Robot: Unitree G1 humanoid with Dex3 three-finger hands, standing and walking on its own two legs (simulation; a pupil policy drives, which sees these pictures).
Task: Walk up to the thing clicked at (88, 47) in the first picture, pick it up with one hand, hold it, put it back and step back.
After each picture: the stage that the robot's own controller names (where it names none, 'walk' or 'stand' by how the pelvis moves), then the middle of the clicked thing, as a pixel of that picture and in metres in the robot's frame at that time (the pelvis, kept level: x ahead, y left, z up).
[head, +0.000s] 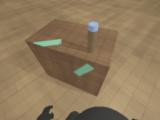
stand; (91, 39) +0.59 +0.03 +0.11
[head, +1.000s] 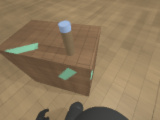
walk; (68, 40) +0.50 +0.20 +0.14
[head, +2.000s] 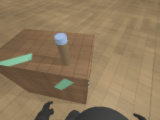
stand; (64, 51) +0.43 +0.22 +0.11
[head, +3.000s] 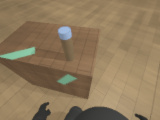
stand; (67, 46) +0.45 +0.19 +0.12
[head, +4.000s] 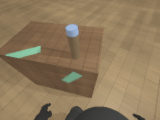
stand; (74, 44) +0.48 +0.15 +0.12
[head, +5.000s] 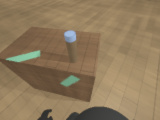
stand; (72, 48) +0.47 +0.17 +0.11
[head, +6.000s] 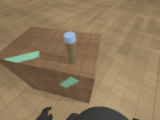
stand; (71, 50) +0.45 +0.17 +0.11
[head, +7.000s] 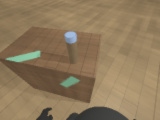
stand; (72, 49) +0.46 +0.16 +0.11
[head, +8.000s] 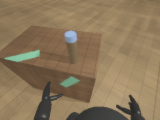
rise first; (72, 49) +0.45 +0.17 +0.11
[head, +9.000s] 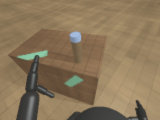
go down; (77, 49) +0.47 +0.16 +0.11
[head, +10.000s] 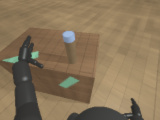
go down; (70, 49) +0.46 +0.16 +0.12
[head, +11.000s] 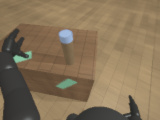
go down; (68, 50) +0.44 +0.16 +0.12
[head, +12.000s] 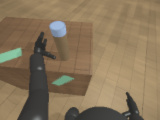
close in; (62, 44) +0.45 +0.17 +0.14
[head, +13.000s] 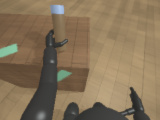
close; (59, 29) +0.55 +0.17 +0.16
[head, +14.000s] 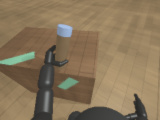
lift; (62, 49) +0.38 +0.18 +0.20
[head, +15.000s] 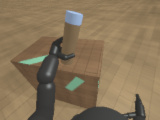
lift; (69, 41) +0.32 +0.13 +0.32
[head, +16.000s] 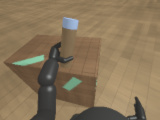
hold; (67, 45) +0.35 +0.15 +0.27
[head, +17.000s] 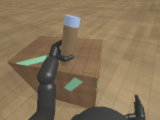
hold; (68, 43) +0.34 +0.14 +0.29
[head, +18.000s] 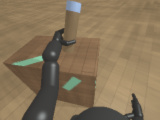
crouch; (70, 29) +0.42 +0.13 +0.32
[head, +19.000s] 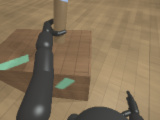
lower; (60, 19) +0.52 +0.16 +0.29
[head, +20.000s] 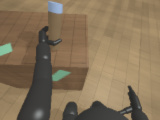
lower; (54, 28) +0.54 +0.18 +0.17
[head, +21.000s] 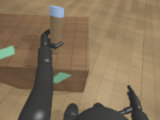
lower; (56, 31) +0.52 +0.18 +0.16
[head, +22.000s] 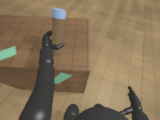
lower; (58, 33) +0.52 +0.18 +0.16
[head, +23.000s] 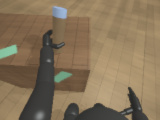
lower; (58, 32) +0.52 +0.17 +0.16
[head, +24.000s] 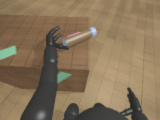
withdraw; (80, 37) +0.57 +0.04 +0.08
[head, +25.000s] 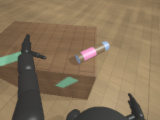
sink last; (92, 51) +0.48 -0.01 +0.06
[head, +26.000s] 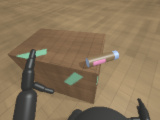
stand; (102, 58) +0.47 -0.03 +0.04
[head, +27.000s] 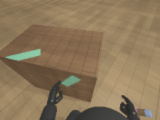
stand; (137, 111) +0.27 -0.56 -0.65
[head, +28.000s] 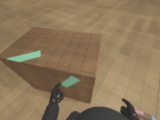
stand; (141, 115) +0.27 -0.65 -0.74
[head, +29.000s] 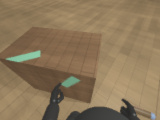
stand; (141, 112) +0.30 -0.66 -0.74
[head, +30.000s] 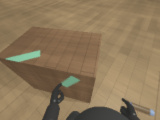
stand; (141, 108) +0.34 -0.66 -0.74
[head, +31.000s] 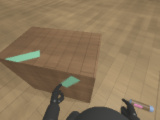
stand; (140, 105) +0.37 -0.67 -0.74
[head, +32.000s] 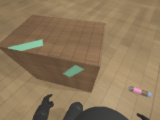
walk; (139, 91) +0.47 -0.72 -0.73
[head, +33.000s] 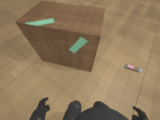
walk; (132, 68) +0.84 -0.73 -0.73
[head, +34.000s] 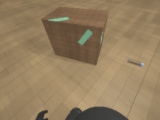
stand; (135, 62) +1.12 -0.77 -0.73
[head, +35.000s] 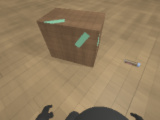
stand; (131, 62) +1.11 -0.77 -0.75
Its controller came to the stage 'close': yes
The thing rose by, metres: 0.22
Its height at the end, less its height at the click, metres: -0.85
